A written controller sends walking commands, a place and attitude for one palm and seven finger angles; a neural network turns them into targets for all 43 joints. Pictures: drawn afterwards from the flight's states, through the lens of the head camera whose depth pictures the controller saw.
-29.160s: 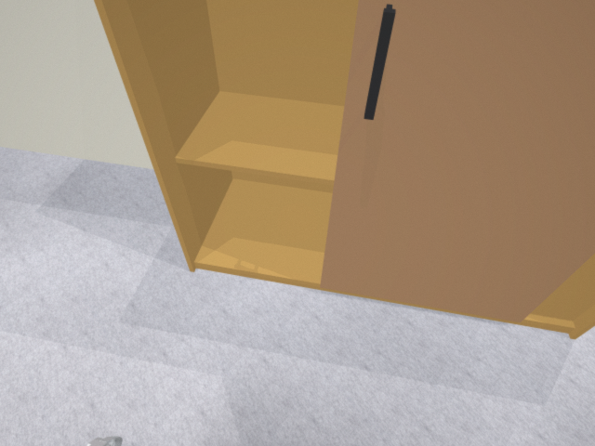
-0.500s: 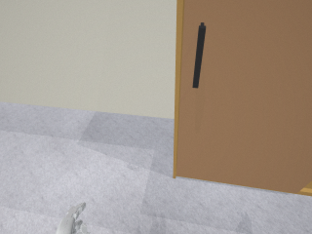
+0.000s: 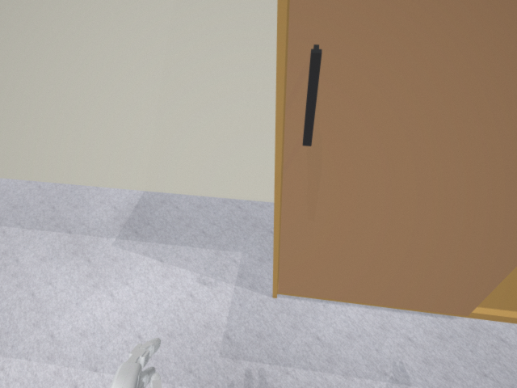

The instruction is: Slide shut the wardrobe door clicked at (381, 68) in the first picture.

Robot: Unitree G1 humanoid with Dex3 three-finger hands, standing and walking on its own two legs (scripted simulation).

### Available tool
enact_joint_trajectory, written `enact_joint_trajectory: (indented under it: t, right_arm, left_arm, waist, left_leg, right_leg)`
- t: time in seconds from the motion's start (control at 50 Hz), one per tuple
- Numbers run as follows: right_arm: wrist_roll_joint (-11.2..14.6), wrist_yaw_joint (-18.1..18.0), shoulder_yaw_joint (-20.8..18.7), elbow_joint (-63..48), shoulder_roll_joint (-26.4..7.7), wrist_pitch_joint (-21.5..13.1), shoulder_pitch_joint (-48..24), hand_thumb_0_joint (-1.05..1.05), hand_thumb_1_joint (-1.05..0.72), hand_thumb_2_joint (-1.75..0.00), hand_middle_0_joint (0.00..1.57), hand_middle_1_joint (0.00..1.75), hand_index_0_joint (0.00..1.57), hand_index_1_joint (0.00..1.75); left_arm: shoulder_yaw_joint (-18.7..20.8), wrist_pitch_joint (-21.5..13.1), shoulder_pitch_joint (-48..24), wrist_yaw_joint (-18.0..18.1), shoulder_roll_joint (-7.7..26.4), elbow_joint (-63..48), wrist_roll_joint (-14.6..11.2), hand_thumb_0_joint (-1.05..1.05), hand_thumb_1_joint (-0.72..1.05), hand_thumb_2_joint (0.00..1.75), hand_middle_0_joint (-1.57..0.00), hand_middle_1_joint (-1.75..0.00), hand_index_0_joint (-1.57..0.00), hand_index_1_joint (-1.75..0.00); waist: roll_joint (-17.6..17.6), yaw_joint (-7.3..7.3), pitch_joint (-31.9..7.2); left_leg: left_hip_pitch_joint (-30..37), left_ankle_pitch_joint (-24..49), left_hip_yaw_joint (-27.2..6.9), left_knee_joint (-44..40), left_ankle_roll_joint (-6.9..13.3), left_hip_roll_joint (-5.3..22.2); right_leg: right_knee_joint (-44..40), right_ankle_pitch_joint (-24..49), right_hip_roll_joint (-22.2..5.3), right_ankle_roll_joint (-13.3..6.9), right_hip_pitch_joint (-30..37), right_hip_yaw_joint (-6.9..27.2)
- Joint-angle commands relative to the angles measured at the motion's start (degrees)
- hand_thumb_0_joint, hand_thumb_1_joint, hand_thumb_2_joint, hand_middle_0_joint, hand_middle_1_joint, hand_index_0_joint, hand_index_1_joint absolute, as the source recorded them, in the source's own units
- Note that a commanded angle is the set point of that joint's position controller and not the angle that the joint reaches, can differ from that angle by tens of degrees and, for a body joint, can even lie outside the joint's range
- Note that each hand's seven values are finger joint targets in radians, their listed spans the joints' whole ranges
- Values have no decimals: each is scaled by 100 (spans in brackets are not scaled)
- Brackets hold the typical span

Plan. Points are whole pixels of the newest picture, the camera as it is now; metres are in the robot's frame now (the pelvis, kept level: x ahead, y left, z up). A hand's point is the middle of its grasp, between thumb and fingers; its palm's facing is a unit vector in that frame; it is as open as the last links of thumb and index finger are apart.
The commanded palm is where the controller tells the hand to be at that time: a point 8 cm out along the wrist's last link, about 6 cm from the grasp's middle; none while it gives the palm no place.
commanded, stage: stop stepping back and stand still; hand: right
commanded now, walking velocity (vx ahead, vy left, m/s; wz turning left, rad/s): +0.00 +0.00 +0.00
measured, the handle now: (311, 98) +0.64 -0.07 +0.17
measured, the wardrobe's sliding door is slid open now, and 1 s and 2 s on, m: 0.00 0.00 0.00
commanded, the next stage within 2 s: let the arm hang, fingers relaxed in 0.04 s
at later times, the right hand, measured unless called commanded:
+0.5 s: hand out of the picture +0.06 -0.19 -0.18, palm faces +0.05 +0.99 -0.16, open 6.9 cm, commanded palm none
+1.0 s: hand out of the picture +0.03 -0.18 -0.17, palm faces +0.05 +0.98 -0.17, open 7.4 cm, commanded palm none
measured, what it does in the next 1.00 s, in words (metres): steps on the spot: left foot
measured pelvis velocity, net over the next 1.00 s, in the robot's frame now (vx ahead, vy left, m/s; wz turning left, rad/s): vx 0.04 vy -0.02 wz -0.04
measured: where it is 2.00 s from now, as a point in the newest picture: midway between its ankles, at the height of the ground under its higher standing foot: outside the picture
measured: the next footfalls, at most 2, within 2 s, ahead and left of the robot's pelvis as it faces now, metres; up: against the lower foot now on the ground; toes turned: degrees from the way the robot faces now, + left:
left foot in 0.42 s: +0.09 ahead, +0.12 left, +0.00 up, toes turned -5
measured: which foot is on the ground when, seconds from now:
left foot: down 0.00-0.16, up 0.18-0.40, down 0.42-1.00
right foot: down 0.00-1.00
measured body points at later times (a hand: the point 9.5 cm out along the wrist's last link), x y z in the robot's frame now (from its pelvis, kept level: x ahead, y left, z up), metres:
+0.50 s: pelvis +0.02 -0.01 +0.00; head +0.05 -0.04 +0.44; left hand +0.07 +0.24 -0.13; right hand +0.06 -0.24 -0.17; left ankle +0.05 +0.12 -0.73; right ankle +0.03 -0.10 -0.73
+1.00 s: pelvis +0.04 -0.02 +0.01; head +0.05 -0.01 +0.46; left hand +0.04 +0.20 -0.15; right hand +0.03 -0.23 -0.15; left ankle +0.05 +0.12 -0.73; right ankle +0.03 -0.10 -0.73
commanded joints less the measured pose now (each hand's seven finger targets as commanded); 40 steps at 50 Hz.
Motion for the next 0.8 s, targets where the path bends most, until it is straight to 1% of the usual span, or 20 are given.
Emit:
enact_joint_trajectory:
  t: [0.0,0.04,0.06,0.1,0.12,0.14,0.16,0.18,0.22,0.32,0.34,0.36,0.38,0.4,0.42,0.44,0.48,0.52,0.58,0.78]
  right_arm:
    - [122,-19,-549,-1118,-976,-377,-375,0,-90,-90,20,30,20,30]
    - [156,-57,-508,-1080,-920,-371,-425,0,-90,-90,20,30,20,30]
    - [156,-66,-527,-1094,-950,-398,-510,0,-90,-90,20,30,20,30]
    - [150,-84,-626,-1303,-1052,-492,-463,0,-90,-90,20,30,20,30]
    - [-227,721,1907,3061,231,262,-215,0,-90,-90,20,30,20,30]
    - [-272,797,1549,3009,366,947,-464,0,-90,-90,20,30,20,30]
    - [-206,756,1644,3067,533,1129,-709,0,-90,-90,20,30,20,30]
    - [-183,731,1747,3287,651,1197,-869,0,-90,-90,20,30,20,30]
    - [-191,745,1906,3991,547,1177,-1147,0,-90,-90,20,30,20,30]
    - [-212,858,2060,5820,278,1308,-1192,0,-90,-90,20,30,20,30]
    - [-200,859,2044,6192,217,1280,-1057,0,-90,-90,20,30,20,30]
    - [-215,836,2053,6492,68,1238,-1016,0,-90,-90,20,30,20,30]
    - [-220,831,2085,6708,-43,1208,-1104,0,-90,-90,20,30,20,30]
    - [-207,851,2116,6857,-74,1235,-1308,0,-90,-90,20,30,20,30]
    - [-195,847,2132,7028,7,1217,-1470,0,-90,-90,20,30,20,30]
    - [-204,819,2059,7161,288,1190,-1505,0,-90,-90,20,30,20,30]
    - [-145,795,2131,7501,440,1155,-1508,0,-90,-90,20,30,20,30]
    - [-111,776,2167,7824,456,1163,-1272,0,-90,-90,20,30,20,30]
    - [-93,749,2234,8267,565,1157,-1098,0,-90,-90,20,30,20,30]
    - [-101,698,2307,8838,715,1170,-924,0,-90,-90,20,30,20,30]
  left_arm:
    - [380,-218,-687,7,876,-767,-62,0,90,90,-20,-30,-20,-30]
    - [352,-201,-709,3,879,-814,-107,0,90,90,-20,-30,-20,-30]
    - [323,-210,-689,16,855,-799,-116,0,90,90,-20,-30,-20,-30]
    - [337,-250,-764,91,910,-825,-98,0,90,90,-20,-30,-20,-30]
    - [658,-620,-641,-411,1733,320,-161,0,90,90,-20,-30,-20,-30]
    - [642,-66,-138,-385,1695,267,-128,0,90,90,-20,-30,-20,-30]
    - [559,104,-52,-297,1519,207,-56,0,90,90,-20,-30,-20,-30]
    - [485,161,91,-222,1435,140,36,0,90,90,-20,-30,-20,-30]
    - [477,264,-15,-192,1447,72,161,0,90,90,-20,-30,-20,-30]
    - [397,487,-527,-186,1330,463,77,0,90,90,-20,-30,-20,-30]
    - [369,501,-544,-190,1204,579,35,0,90,90,-20,-30,-20,-30]
    - [339,523,-460,-209,1033,691,0,0,90,90,-20,-30,-20,-30]
    - [311,576,-293,-235,863,778,-28,0,90,90,-20,-30,-20,-30]
    - [315,635,-79,-264,801,924,3,0,90,90,-20,-30,-20,-30]
    - [322,690,125,-254,710,1075,14,0,90,90,-20,-30,-20,-30]
    - [361,694,183,-216,667,1209,48,0,90,90,-20,-30,-20,-30]
    - [335,620,288,-178,693,1470,23,0,90,90,-20,-30,-20,-30]
    - [320,560,176,-132,835,1617,-4,0,90,90,-20,-30,-20,-30]
    - [284,522,291,-75,797,1897,-47,0,90,90,-20,-30,-20,-30]
    - [254,585,547,-75,512,2443,-48,0,90,90,-20,-30,-20,-30]
  waist:
    - [737,-64,321]
    - [390,-31,307]
    - [211,-4,228]
    - [-443,-67,-161]
    - [-956,357,-68]
    - [-1092,296,-195]
    - [-771,316,-361]
    - [-245,322,-419]
    - [370,138,-650]
    - [-881,-257,-93]
    - [-795,-325,-18]
    - [-445,-276,205]
    - [-168,-97,444]
    - [-520,107,483]
    - [-285,230,300]
    - [0,202,181]
    - [-501,196,25]
    - [-960,-19,40]
    - [-421,-89,23]
    - [-138,-59,534]
  left_leg:
    - [-519,-1833,-2475,-2037,868,1698]
    - [-259,-473,-2013,-1631,922,1703]
    - [-228,50,-1604,-1283,780,1560]
    - [-141,692,-715,-469,231,773]
    - [-1417,1442,62,1065,-47,672]
    - [-1325,18,62,1822,-280,351]
    - [-1728,-1585,-186,2760,-322,93]
    - [-1913,-1864,-583,3337,-347,98]
    - [-2016,-1606,-674,3052,-365,206]
    - [156,-207,-237,628,-283,167]
    - [682,253,-422,-6,-211,208]
    - [627,104,-1040,-605,-35,514]
    - [-105,-700,-1701,-1170,281,1061]
    - [-891,-1512,-1804,-1398,446,1233]
    - [-1124,-1772,-1688,-1438,443,1041]
    - [-1136,-1375,-1533,-1342,465,938]
    - [-860,-338,-1108,-919,345,688]
    - [-130,569,-664,-586,135,448]
    - [324,1109,-554,-603,69,509]
    - [102,712,-622,-921,73,555]
  right_leg:
    - [1225,-599,-161,122,-599,104]
    - [1032,-513,-306,112,-591,185]
    - [260,-338,-385,74,-209,191]
    - [-874,759,-518,-22,731,377]
    - [-119,3007,-1072,-213,1111,1103]
    - [-616,4725,-1498,-679,796,1771]
    - [-754,5818,-1888,-1067,916,2414]
    - [-725,6050,-1975,-1209,1047,2541]
    - [-463,5622,-1856,-1331,1574,2196]
    - [-986,1857,-1026,-615,-202,1061]
    - [-868,947,-786,-416,-625,974]
    - [-653,-185,-346,-156,-843,781]
    - [-382,-1037,-7,2,-618,495]
    - [-259,-1079,79,19,-22,357]
    - [-165,-994,79,17,291,400]
    - [-87,-621,-19,3,523,413]
    - [-618,38,-307,-56,777,729]
    - [-1132,563,-686,-183,430,1129]
    - [-1182,1462,-720,-193,546,1016]
    - [-1487,473,-618,-159,546,854]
